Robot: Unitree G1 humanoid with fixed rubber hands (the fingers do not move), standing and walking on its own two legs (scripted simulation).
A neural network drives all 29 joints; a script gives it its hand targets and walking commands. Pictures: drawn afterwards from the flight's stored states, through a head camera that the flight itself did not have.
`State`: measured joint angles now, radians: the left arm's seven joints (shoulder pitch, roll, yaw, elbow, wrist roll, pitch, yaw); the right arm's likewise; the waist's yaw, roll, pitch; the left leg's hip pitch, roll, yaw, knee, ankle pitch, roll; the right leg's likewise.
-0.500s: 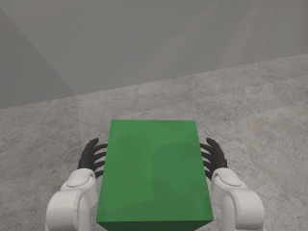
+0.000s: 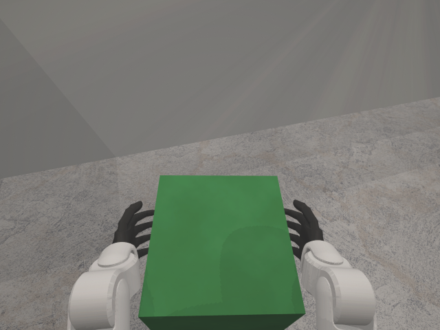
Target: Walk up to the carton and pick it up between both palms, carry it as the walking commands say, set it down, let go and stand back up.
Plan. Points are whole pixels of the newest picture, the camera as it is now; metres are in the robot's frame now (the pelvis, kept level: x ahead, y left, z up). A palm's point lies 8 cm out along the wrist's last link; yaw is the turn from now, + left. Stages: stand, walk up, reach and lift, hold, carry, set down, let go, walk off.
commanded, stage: carry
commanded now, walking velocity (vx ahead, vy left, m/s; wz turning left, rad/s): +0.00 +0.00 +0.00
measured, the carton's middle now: (217, 263) +0.25 +0.00 +0.02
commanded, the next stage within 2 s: hold in 1.42 s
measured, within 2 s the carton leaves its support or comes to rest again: neither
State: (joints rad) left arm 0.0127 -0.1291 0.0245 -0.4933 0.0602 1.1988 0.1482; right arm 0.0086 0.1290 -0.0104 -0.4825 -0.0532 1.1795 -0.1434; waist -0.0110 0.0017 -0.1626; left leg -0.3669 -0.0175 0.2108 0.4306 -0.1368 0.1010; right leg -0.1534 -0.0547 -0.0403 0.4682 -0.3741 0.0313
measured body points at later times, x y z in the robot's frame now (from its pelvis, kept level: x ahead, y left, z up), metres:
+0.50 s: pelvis -0.04 -0.02 +0.00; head -0.08 -0.03 +0.45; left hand +0.23 +0.12 +0.08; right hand +0.23 -0.17 +0.08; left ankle +0.06 +0.06 -0.73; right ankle -0.09 -0.13 -0.73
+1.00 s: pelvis -0.02 -0.04 +0.00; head -0.04 -0.03 +0.45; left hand +0.27 +0.11 +0.06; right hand +0.27 -0.18 +0.07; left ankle +0.06 +0.06 -0.73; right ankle -0.09 -0.13 -0.73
